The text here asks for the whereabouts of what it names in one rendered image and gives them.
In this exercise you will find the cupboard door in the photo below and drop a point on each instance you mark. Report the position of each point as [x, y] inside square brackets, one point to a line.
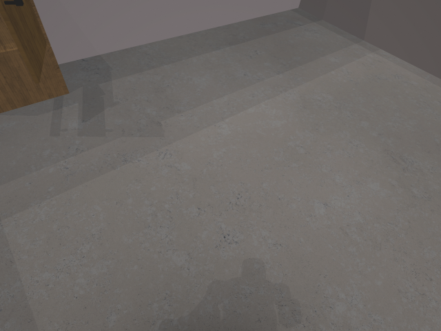
[26, 32]

